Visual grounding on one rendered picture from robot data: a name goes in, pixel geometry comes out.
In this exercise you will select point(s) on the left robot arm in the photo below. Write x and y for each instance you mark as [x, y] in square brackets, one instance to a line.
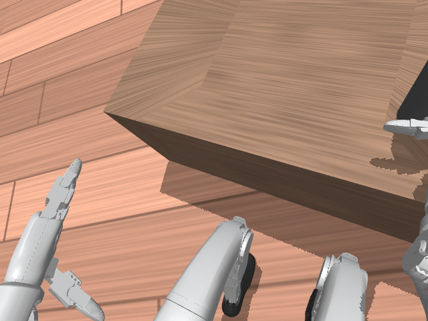
[18, 301]

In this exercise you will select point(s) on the right robot foot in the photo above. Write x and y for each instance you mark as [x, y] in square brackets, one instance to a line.
[308, 313]

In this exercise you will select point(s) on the right robot hand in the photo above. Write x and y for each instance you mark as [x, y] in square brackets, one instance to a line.
[417, 128]

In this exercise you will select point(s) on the bottle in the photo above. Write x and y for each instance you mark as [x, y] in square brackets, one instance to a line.
[415, 105]

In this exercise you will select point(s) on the left robot hand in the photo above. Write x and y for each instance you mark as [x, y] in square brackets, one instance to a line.
[32, 261]

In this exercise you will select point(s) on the left robot foot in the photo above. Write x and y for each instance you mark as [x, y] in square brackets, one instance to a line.
[231, 309]

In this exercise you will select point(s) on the right robot arm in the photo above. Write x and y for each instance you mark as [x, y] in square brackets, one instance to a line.
[415, 260]

